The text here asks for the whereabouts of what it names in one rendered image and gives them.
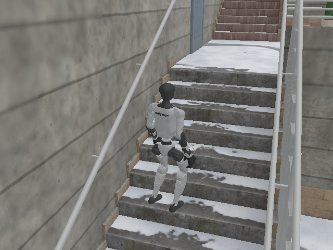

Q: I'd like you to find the robot right upper arm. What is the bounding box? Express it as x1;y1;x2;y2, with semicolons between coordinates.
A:
174;108;185;140

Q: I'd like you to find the robot right shin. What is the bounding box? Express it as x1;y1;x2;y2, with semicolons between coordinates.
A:
172;174;187;206

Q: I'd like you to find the robot right foot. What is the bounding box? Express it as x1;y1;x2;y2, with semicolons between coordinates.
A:
169;201;184;213

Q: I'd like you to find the left robot hand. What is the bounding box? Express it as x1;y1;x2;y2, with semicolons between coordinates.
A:
153;137;162;144

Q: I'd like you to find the right robot hand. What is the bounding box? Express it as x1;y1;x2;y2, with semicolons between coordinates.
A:
183;155;196;168

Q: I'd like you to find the robot right forearm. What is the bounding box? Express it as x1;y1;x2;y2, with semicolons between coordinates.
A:
179;132;192;158

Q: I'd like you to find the robot left upper arm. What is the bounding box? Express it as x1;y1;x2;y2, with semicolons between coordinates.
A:
146;103;159;129

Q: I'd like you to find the robot left forearm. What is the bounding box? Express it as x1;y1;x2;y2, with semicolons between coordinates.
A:
146;127;158;140

